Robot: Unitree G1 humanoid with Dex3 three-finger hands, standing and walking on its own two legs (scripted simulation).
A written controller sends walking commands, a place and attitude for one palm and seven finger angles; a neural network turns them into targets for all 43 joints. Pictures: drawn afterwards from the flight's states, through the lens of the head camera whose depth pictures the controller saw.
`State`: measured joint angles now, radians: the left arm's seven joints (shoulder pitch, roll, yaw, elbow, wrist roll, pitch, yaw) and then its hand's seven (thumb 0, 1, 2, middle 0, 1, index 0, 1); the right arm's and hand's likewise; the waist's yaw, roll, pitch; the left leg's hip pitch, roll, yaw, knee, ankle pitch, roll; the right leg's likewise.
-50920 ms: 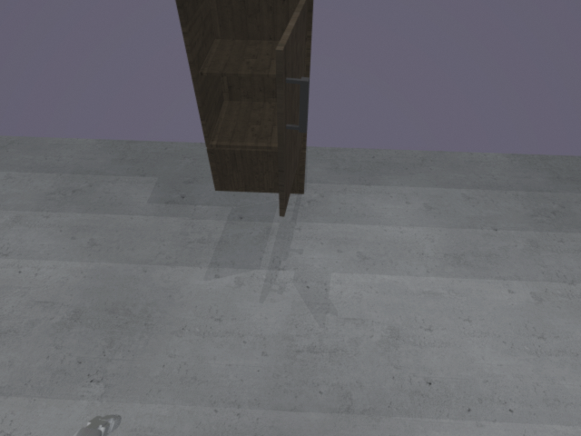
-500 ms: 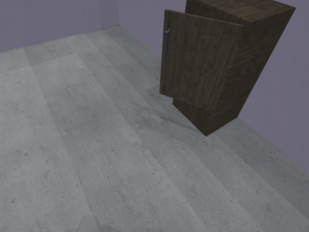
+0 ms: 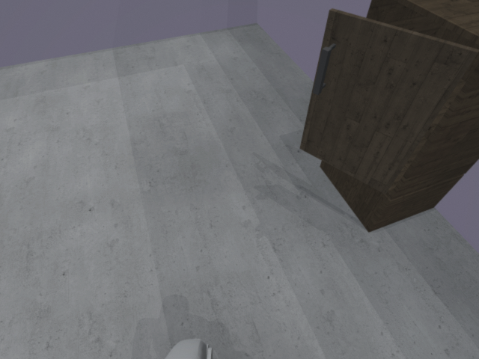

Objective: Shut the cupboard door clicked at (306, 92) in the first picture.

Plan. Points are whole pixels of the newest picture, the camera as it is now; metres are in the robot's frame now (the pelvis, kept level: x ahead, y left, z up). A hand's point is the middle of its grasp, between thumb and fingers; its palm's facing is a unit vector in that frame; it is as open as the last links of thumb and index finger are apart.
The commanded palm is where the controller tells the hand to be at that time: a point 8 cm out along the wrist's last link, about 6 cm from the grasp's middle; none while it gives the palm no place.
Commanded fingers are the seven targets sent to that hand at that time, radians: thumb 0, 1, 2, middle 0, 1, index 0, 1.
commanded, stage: walk to a spot facing it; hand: left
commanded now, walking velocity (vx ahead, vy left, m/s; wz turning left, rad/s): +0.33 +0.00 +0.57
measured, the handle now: (324, 69) +0.99 -0.24 -0.05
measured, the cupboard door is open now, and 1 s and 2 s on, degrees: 29 29 29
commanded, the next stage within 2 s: turn to face it in 0.34 s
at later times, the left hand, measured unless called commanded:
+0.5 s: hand (114, 310) +0.23 +0.28 -0.18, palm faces +0.28 -0.94 -0.20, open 7.4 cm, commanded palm none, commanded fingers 0.00 0.90 0.90 -0.20 -0.30 -0.20 -0.30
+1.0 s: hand (147, 244) +0.39 +0.25 -0.18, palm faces +0.05 -0.97 -0.22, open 7.3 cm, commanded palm none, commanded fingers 0.00 0.90 0.90 -0.20 -0.30 -0.20 -0.30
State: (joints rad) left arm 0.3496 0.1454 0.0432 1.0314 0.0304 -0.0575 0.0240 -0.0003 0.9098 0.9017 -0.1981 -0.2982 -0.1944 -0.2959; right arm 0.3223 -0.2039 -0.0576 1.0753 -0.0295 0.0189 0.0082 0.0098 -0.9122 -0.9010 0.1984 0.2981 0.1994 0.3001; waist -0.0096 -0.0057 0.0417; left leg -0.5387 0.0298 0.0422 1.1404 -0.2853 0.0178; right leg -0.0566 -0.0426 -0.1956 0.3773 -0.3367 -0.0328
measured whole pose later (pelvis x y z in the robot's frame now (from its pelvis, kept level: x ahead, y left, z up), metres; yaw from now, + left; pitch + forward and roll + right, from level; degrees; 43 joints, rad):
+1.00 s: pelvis +0.36 +0.07 -0.01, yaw +0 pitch +0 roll +0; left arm 0.24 0.17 0.05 0.95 0.02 0.02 0.03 0.00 0.91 0.90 -0.20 -0.30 -0.20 -0.30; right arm 0.18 -0.18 -0.04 0.98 -0.01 0.04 -0.03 0.01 -0.91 -0.90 0.20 0.30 0.20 0.30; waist 0.02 -0.01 0.15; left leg -0.47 0.03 0.01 1.19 -0.46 -0.05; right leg -0.27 0.07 0.01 0.53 -0.26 -0.07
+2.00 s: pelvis +0.44 +0.10 -0.01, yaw -29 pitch +1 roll +0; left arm 0.18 0.20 0.04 0.91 0.03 0.04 0.01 0.00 0.90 0.90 -0.20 -0.30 -0.20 -0.30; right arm 0.21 -0.21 -0.02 0.94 -0.01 0.04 -0.02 0.01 -0.91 -0.90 0.20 0.30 0.20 0.30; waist 0.00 0.00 0.06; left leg -0.33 0.04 0.04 0.67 -0.33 -0.07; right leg -0.26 0.04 0.04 0.54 -0.30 -0.02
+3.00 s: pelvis +0.53 -0.06 -0.01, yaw -38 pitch -2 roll +0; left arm 0.21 0.16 0.03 1.02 0.02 0.04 0.03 0.01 0.92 0.90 -0.20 -0.30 -0.20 -0.30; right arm 0.15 -0.16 0.00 1.00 -0.02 0.01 -0.06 -0.01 -0.94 -0.90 0.20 0.30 0.20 0.30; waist 0.01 -0.01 0.13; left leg -0.30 0.03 0.12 0.55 -0.22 0.05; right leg -0.32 -0.01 0.00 0.83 -0.52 0.00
